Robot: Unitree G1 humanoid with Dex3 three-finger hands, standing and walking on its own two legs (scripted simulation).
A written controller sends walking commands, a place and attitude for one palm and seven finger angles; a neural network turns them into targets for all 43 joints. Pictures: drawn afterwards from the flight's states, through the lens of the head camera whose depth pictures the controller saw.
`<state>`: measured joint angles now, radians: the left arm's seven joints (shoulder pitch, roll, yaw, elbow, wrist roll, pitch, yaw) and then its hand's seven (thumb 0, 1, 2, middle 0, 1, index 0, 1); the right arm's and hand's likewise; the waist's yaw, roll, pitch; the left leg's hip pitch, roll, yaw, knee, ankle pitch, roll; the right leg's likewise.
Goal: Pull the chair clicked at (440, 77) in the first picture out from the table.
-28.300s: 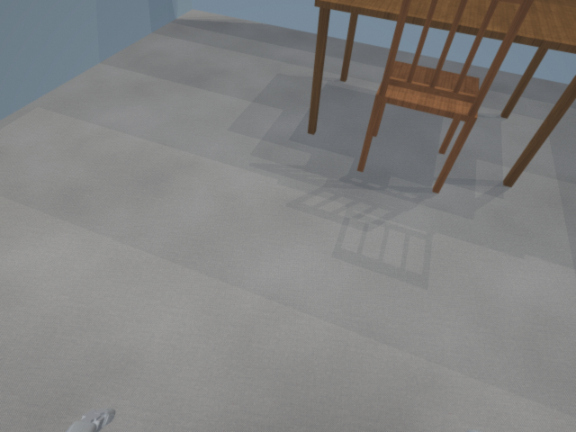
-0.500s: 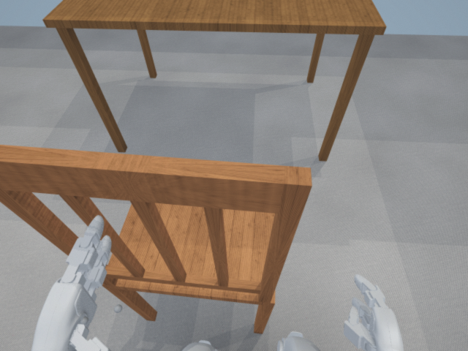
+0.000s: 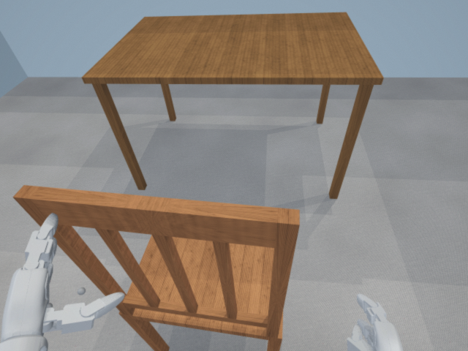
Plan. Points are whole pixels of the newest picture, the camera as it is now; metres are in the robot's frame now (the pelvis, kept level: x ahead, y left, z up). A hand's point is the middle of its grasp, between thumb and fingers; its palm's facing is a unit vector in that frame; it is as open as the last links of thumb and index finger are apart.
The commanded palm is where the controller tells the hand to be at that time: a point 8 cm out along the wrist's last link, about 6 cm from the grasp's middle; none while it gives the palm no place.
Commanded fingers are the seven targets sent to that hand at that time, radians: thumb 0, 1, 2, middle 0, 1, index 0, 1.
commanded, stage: draw the hand back to the body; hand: left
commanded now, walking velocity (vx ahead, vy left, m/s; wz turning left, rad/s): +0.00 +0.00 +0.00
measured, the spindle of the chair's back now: (179, 277) +0.27 +0.15 -0.05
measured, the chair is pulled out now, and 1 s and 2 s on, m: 0.63 0.63 0.63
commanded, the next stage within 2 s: step back with the hand held close in 0.70 s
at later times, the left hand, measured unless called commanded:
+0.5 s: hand (50, 237) +0.21 +0.26 +0.17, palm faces +0.47 -0.76 -0.45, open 7.8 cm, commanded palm +0.15 +0.30 +0.19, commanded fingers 0.00 0.90 0.90 -0.20 -0.30 -0.20 -0.30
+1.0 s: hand (45, 231) +0.21 +0.27 +0.18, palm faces +0.41 -0.76 -0.50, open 7.4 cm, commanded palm +0.14 +0.30 +0.19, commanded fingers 0.00 0.90 0.90 -0.20 -0.30 -0.20 -0.30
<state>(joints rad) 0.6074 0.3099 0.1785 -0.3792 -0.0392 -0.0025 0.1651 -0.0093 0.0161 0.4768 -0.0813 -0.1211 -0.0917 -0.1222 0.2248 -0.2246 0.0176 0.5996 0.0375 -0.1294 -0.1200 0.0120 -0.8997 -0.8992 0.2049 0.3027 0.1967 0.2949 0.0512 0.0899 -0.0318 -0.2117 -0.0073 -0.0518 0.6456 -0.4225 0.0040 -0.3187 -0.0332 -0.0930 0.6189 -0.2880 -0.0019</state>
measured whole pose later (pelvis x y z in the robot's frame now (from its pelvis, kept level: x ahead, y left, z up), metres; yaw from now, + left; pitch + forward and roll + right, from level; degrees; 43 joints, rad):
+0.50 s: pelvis +0.00 +0.00 +0.01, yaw -1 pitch -3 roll -1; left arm 0.46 0.34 0.36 -0.38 -0.05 -0.08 0.16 0.01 0.82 0.87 -0.18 -0.28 -0.20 -0.29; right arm 0.18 -0.23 0.00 0.66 0.03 -0.12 -0.07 0.01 -0.90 -0.90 0.21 0.30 0.20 0.29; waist 0.05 0.10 0.03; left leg -0.07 0.00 -0.03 0.46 -0.34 0.00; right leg -0.20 -0.02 -0.07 0.46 -0.21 0.00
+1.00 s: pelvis -0.01 +0.01 +0.02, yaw -3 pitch -1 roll +0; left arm 0.46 0.38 0.42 -0.40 -0.04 -0.15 0.15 0.01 0.89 0.90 -0.21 -0.31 -0.21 -0.30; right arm 0.14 -0.23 -0.01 0.61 0.03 -0.08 -0.08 0.01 -0.90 -0.90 0.21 0.30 0.20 0.29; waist 0.03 0.07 0.08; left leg -0.13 -0.01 0.01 0.45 -0.31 0.02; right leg -0.25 -0.02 -0.04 0.42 -0.15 0.01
